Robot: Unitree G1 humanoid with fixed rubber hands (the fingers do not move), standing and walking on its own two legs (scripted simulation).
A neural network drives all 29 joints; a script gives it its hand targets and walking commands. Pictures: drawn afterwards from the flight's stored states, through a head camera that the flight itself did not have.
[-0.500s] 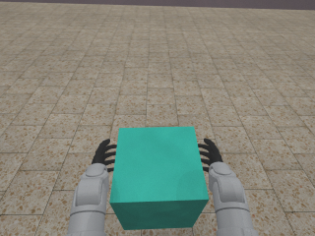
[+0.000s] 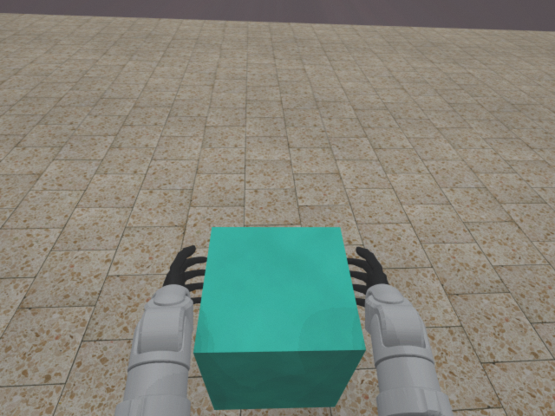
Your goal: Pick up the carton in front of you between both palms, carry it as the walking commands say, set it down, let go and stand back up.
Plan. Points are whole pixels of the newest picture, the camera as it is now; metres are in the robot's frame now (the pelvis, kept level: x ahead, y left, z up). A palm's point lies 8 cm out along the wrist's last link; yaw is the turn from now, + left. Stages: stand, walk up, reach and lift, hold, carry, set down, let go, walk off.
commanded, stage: hold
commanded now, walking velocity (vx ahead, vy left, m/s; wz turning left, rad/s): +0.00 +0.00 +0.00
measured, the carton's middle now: (275, 320) +0.30 +0.00 -0.05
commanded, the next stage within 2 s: set down in 0.02 s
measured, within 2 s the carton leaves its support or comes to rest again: neither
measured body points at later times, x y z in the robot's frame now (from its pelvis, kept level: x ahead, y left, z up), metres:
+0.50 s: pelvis -0.04 +0.02 -0.03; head +0.05 +0.01 +0.41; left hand +0.37 +0.12 -0.04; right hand +0.33 -0.18 -0.04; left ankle +0.06 +0.12 -0.74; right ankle +0.00 -0.11 -0.74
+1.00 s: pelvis -0.03 +0.01 -0.15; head +0.20 +0.01 +0.24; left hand +0.42 +0.14 -0.23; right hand +0.40 -0.16 -0.23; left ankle +0.06 +0.13 -0.74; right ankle +0.00 -0.12 -0.74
